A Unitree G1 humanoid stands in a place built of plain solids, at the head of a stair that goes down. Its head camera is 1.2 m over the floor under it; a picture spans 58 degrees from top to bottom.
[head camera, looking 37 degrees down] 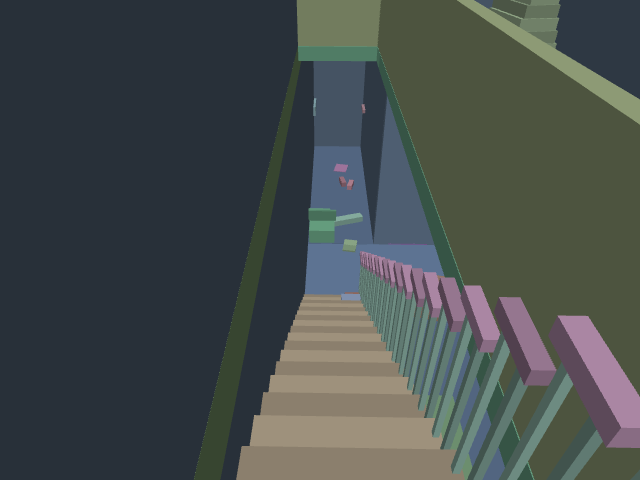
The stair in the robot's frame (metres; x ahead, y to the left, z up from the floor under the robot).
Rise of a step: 0.19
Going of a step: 0.25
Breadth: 0.90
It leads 1 degrees to the right of straight ahead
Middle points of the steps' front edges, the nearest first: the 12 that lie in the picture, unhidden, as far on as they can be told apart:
0.92 -0.12 -0.57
1.17 -0.13 -0.76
1.42 -0.13 -0.95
1.68 -0.14 -1.14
1.93 -0.14 -1.33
2.18 -0.14 -1.52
2.43 -0.15 -1.71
2.68 -0.15 -1.90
2.93 -0.16 -2.09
3.19 -0.16 -2.28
3.44 -0.17 -2.47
3.69 -0.17 -2.66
